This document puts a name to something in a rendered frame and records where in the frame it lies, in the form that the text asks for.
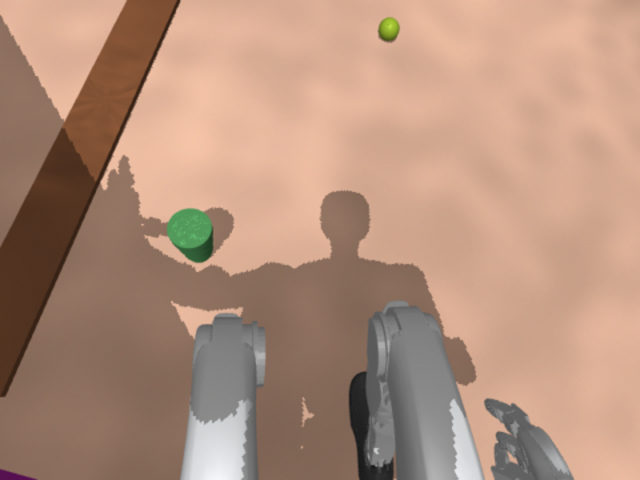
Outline right robot hand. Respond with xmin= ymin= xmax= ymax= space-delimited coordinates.
xmin=484 ymin=398 xmax=574 ymax=480

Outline right robot foot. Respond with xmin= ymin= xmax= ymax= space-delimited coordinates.
xmin=349 ymin=371 xmax=394 ymax=480

